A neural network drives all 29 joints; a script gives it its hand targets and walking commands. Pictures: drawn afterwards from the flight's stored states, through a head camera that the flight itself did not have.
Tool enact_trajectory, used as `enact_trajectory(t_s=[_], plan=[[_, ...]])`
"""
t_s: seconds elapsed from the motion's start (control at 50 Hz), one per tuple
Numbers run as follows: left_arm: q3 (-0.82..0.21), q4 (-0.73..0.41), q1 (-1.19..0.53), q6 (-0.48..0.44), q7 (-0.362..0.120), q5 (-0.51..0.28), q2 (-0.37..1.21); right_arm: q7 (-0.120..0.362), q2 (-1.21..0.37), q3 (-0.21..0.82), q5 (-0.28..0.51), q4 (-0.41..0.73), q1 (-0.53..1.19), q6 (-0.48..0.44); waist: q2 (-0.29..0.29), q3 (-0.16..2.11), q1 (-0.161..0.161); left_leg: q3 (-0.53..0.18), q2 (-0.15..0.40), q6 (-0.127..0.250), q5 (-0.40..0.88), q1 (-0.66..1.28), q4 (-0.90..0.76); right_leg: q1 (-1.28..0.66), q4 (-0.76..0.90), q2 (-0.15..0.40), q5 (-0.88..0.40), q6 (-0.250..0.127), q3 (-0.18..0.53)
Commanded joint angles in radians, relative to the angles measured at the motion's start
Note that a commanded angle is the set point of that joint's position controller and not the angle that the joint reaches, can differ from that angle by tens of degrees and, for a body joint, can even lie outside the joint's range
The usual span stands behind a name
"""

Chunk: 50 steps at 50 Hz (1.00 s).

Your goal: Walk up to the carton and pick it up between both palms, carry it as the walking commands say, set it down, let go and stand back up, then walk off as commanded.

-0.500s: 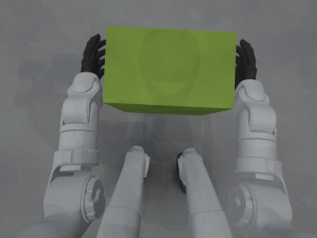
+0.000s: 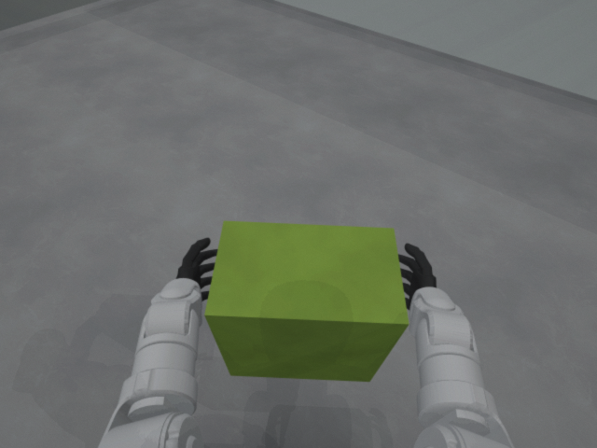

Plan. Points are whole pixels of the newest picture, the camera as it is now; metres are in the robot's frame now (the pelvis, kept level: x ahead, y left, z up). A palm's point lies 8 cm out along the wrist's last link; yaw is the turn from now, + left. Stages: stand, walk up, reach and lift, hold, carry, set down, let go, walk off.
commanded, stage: reach and lift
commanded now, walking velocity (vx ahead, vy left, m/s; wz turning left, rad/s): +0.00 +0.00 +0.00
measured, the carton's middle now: (304, 309) +0.36 +0.01 -0.04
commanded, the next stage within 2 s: hold in 1.78 s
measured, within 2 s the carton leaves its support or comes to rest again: neither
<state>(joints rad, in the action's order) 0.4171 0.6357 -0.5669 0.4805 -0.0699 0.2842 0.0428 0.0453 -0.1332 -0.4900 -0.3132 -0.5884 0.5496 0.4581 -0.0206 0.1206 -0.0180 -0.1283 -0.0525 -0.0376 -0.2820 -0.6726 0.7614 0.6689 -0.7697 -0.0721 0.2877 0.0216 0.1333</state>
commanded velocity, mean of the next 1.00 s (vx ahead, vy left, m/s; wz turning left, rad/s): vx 0.00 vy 0.00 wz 0.00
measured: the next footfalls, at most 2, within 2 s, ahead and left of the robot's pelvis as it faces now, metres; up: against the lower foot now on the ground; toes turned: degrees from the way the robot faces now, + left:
none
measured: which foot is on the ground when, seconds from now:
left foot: down 0.00-1.00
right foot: down 0.00-1.00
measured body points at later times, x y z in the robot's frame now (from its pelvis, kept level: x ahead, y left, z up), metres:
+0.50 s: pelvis +0.04 +0.00 +0.04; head +0.03 +0.00 +0.49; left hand +0.34 +0.18 +0.04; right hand +0.35 -0.16 +0.05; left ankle +0.06 +0.14 -0.70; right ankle +0.05 -0.13 -0.70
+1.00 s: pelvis +0.03 +0.00 +0.04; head -0.01 +0.00 +0.49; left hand +0.33 +0.17 +0.08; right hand +0.33 -0.16 +0.08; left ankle +0.06 +0.14 -0.70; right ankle +0.05 -0.13 -0.70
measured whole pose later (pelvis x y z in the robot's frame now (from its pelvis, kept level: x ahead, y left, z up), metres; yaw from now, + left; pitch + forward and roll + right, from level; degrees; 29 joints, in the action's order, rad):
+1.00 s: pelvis +0.03 +0.00 +0.04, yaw +0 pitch -7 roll +0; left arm 0.24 0.24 -0.27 0.73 -0.06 0.22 0.08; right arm 0.05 -0.13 -0.28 -0.23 -0.24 0.27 0.71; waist -0.01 -0.04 -0.01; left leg -0.13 -0.03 -0.03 -0.16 -0.06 0.34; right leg 0.06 -0.36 -0.04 0.17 0.00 0.14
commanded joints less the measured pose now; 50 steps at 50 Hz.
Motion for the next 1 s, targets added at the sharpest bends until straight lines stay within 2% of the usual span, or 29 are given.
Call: enact_trajectory(t_s=[0.0,0.04,0.06,0.08,0.1,0.12,0.14,0.2,0.28,0.3,0.32,0.36,0.38,0.42,0.48,0.52,0.58,0.6,0.62,0.64,0.68,0.7,0.72,0.74,0.78,0.84,0.86,0.92,0.98], plan=[[-0.454,-0.036,-0.544,-0.011,-0.235,-0.144,0.955,0.254,-0.833,0.472,0.14,-0.049,0.519,0.01,0.079,0.27,0.018,0.113,-0.04,0.015,0.004,0.333,-0.198,-0.171,0.21,-0.041,0.011,-0.036,-0.099],[-0.484,-0.067,-0.494,-0.028,-0.232,-0.15,0.985,0.262,-0.863,0.558,0.189,0.031,0.549,-0.006,0.08,0.388,-0.014,0.108,-0.042,0.027,0.172,0.436,-0.197,-0.243,0.219,-0.036,-0.135,-0.03,-0.089],[-0.506,-0.109,-0.478,-0.034,-0.226,-0.169,1.002,0.262,-0.85,0.539,0.163,0.02,0.464,-0.012,0.069,0.373,0.027,0.102,-0.048,0.01,0.259,0.42,-0.206,-0.258,0.226,-0.047,-0.22,-0.025,-0.099],[-0.5,-0.058,-0.427,-0.032,-0.221,-0.168,1.039,0.259,-0.85,0.557,0.17,0.033,0.482,-0.013,0.059,0.359,0.01,0.094,-0.042,0.013,0.286,0.438,-0.216,-0.272,0.234,-0.046,-0.224,-0.027,-0.098],[-0.559,-0.133,-0.388,-0.039,-0.218,-0.176,1.025,0.256,-0.88,0.654,0.216,0.13,0.464,-0.027,0.046,0.442,-0.022,0.09,-0.049,0.01,0.367,0.508,-0.22,-0.347,0.239,-0.049,-0.302,-0.018,-0.092],[-0.589,-0.17,-0.372,-0.038,-0.204,-0.186,1.027,0.255,-0.867,0.644,0.204,0.119,0.412,-0.029,0.053,0.385,0.005,0.073,-0.042,0.012,0.475,0.516,-0.228,-0.307,0.253,-0.05,-0.355,-0.017,-0.091],[-0.698,-0.278,-0.43,-0.057,-0.207,-0.239,1.077,0.258,-0.925,0.762,0.272,0.235,0.457,-0.047,0.048,0.556,-0.021,0.068,-0.05,0.007,0.543,0.611,-0.212,-0.396,0.254,-0.057,-0.419,-0.011,-0.077],[-0.759,-0.392,-0.392,-0.066,-0.198,-0.3,1.051,0.242,-0.91,0.841,0.296,0.324,0.415,-0.046,-0.002,0.651,-0.014,0.052,-0.051,0.012,0.653,0.628,-0.234,-0.489,0.264,-0.056,-0.54,0.004,-0.077],[-0.77,-0.316,-0.184,-0.005,-0.191,-0.27,1.004,0.225,-0.873,0.866,0.287,0.359,0.295,-0.003,-0.006,0.537,-0.016,0.05,-0.05,0.024,0.604,0.661,-0.289,-0.516,0.303,-0.042,-0.525,0.011,-0.075],[-0.831,-0.399,-0.195,0.0,-0.197,-0.283,0.977,0.227,-0.89,0.901,0.302,0.395,0.246,0.008,-0.004,0.519,-0.014,0.052,-0.058,0.023,0.586,0.669,-0.3,-0.534,0.321,-0.05,-0.527,0.011,-0.066],[-0.784,-0.326,-0.111,0.021,-0.195,-0.272,0.999,0.222,-0.863,0.921,0.314,0.412,0.248,0.027,-0.005,0.469,-0.035,0.046,-0.05,0.028,0.564,0.691,-0.327,-0.543,0.343,-0.037,-0.496,0.009,-0.063],[-0.719,-0.31,-0.19,0.042,-0.203,-0.24,0.907,0.226,-0.834,0.788,0.236,0.275,0.194,0.068,-0.003,0.251,0.01,0.065,-0.049,0.029,0.366,0.583,-0.341,-0.446,0.368,-0.038,-0.316,-0.003,-0.067],[-0.738,-0.322,-0.143,0.036,-0.207,-0.254,0.952,0.222,-0.857,0.844,0.262,0.37,0.249,0.059,-0.035,0.306,-0.007,0.064,-0.047,0.034,0.395,0.632,-0.354,-0.506,0.37,-0.046,-0.329,0.005,-0.073],[-0.76,-0.386,-0.228,0.061,-0.209,-0.265,0.911,0.228,-0.828,0.788,0.246,0.287,0.175,0.097,0.011,0.223,0.029,0.062,-0.045,0.019,0.327,0.651,-0.389,-0.506,0.408,-0.038,-0.273,-0.006,-0.072],[-0.76,-0.394,-0.209,0.077,-0.214,-0.276,0.932,0.224,-0.849,0.814,0.271,0.338,0.212,0.105,0.016,0.184,0.021,0.074,-0.05,0.025,0.327,0.64,-0.389,-0.505,0.415,-0.039,-0.274,-0.004,-0.061],[-0.794,-0.43,-0.27,0.095,-0.213,-0.302,0.934,0.228,-0.834,0.807,0.3,0.326,0.202,0.118,0.089,0.157,0.043,0.079,-0.049,0.013,0.309,0.658,-0.401,-0.524,0.419,-0.032,-0.267,-0.016,-0.065],[-0.794,-0.436,-0.219,0.119,-0.217,-0.302,0.951,0.223,-0.874,0.858,0.335,0.418,0.265,0.141,0.039,0.162,0.021,0.068,-0.049,0.031,0.316,0.691,-0.417,-0.562,0.439,-0.034,-0.27,-0.002,-0.064],[-0.797,-0.46,-0.208,0.13,-0.214,-0.295,0.944,0.225,-0.856,0.855,0.332,0.417,0.234,0.155,0.081,0.143,0.018,0.07,-0.047,0.02,0.336,0.665,-0.418,-0.58,0.44,-0.038,-0.289,-0.004,-0.065],[-0.788,-0.436,-0.181,0.14,-0.219,-0.299,0.939,0.226,-0.851,0.873,0.329,0.432,0.261,0.178,0.014,0.156,0.004,0.067,-0.048,0.03,0.334,0.703,-0.432,-0.593,0.457,-0.037,-0.285,0.006,-0.076],[-0.775,-0.466,-0.228,0.153,-0.21,-0.286,0.909,0.229,-0.847,0.839,0.33,0.393,0.26,0.189,0.045,0.094,0.009,0.071,-0.042,0.03,0.277,0.677,-0.437,-0.557,0.458,-0.032,-0.223,-0.004,-0.075],[-0.823,-0.564,-0.216,0.145,-0.198,-0.307,0.916,0.231,-0.873,0.926,0.361,0.497,0.273,0.188,0.015,0.182,-0.026,0.067,-0.048,0.022,0.388,0.712,-0.434,-0.627,0.448,-0.046,-0.336,0.006,-0.077],[-0.85,-0.602,-0.246,0.145,-0.196,-0.321,0.907,0.233,-0.873,0.933,0.374,0.488,0.248,0.196,0.045,0.194,-0.014,0.069,-0.043,0.017,0.392,0.732,-0.434,-0.626,0.453,-0.04,-0.35,0.0,-0.064],[-0.816,-0.554,-0.234,0.161,-0.201,-0.314,0.909,0.23,-0.856,0.925,0.36,0.514,0.317,0.2,-0.033,0.187,-0.011,0.072,-0.045,0.03,0.336,0.722,-0.444,-0.606,0.468,-0.034,-0.299,0.009,-0.068],[-0.81,-0.553,-0.237,0.174,-0.199,-0.312,0.878,0.226,-0.841,0.91,0.359,0.506,0.3,0.208,0.005,0.164,-0.001,0.079,-0.043,0.03,0.316,0.716,-0.442,-0.613,0.47,-0.022,-0.299,0.002,-0.062],[-0.781,-0.534,-0.187,0.186,-0.195,-0.281,0.882,0.228,-0.841,0.915,0.339,0.507,0.309,0.215,-0.011,0.147,-0.022,0.082,-0.046,0.03,0.265,0.714,-0.447,-0.608,0.474,-0.025,-0.228,0.004,-0.059],[-0.77,-0.517,-0.254,0.206,-0.209,-0.293,0.851,0.222,-0.778,0.85,0.286,0.408,0.238,0.239,-0.043,0.048,0.031,0.092,-0.047,0.02,0.177,0.693,-0.491,-0.597,0.513,-0.027,-0.155,0.001,-0.079],[-0.74,-0.475,-0.235,0.219,-0.213,-0.273,0.855,0.227,-0.782,0.835,0.288,0.395,0.249,0.247,0.013,0.029,0.009,0.102,-0.055,0.022,0.115,0.678,-0.496,-0.606,0.519,-0.021,-0.088,-0.005,-0.072],[-0.736,-0.483,-0.302,0.203,-0.212,-0.27,0.887,0.231,-0.808,0.833,0.3,0.431,0.349,0.215,0.03,0.06,0.009,0.106,-0.058,0.018,0.11,0.708,-0.473,-0.569,0.522,-0.012,-0.059,-0.01,-0.053],[-0.769,-0.527,-0.37,0.199,-0.218,-0.296,0.888,0.241,-0.825,0.83,0.312,0.421,0.366,0.22,-0.011,0.059,0.026,0.095,-0.046,0.021,0.088,0.694,-0.47,-0.563,0.513,-0.019,-0.039,-0.012,-0.067]])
